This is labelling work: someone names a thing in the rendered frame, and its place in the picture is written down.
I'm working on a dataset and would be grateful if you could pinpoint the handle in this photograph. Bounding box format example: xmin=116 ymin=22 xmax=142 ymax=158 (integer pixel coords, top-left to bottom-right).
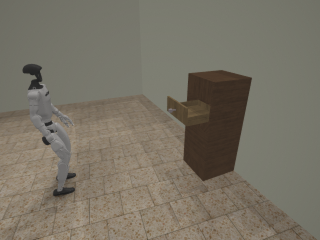
xmin=168 ymin=108 xmax=176 ymax=113

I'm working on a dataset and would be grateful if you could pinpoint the robot torso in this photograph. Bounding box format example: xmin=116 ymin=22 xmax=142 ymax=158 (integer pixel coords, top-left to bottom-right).
xmin=27 ymin=85 xmax=57 ymax=133

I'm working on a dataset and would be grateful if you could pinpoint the drawer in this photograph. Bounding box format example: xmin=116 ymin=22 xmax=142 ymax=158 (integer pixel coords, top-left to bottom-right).
xmin=167 ymin=96 xmax=211 ymax=127

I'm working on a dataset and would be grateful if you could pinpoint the robot right hand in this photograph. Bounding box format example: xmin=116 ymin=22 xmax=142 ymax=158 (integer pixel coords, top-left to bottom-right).
xmin=50 ymin=140 xmax=70 ymax=159

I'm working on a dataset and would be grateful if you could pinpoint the robot left hand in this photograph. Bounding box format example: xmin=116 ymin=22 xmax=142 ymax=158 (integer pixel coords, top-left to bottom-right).
xmin=60 ymin=114 xmax=74 ymax=128

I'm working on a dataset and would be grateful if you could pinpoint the robot right forearm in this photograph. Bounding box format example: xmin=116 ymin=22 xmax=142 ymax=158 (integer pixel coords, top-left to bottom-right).
xmin=31 ymin=115 xmax=56 ymax=143

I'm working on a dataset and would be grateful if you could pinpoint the robot right upper arm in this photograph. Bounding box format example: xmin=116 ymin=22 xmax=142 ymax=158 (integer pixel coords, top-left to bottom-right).
xmin=27 ymin=90 xmax=42 ymax=121

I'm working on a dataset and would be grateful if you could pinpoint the robot left forearm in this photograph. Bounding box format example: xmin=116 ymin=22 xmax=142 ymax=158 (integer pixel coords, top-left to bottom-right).
xmin=51 ymin=103 xmax=63 ymax=118

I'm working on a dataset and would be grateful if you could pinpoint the robot right thigh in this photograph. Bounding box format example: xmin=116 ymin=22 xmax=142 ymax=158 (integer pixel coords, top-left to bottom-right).
xmin=42 ymin=133 xmax=69 ymax=167

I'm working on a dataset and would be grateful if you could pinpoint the cabinet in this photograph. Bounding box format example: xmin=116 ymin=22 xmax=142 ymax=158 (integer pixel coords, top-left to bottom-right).
xmin=183 ymin=70 xmax=252 ymax=181

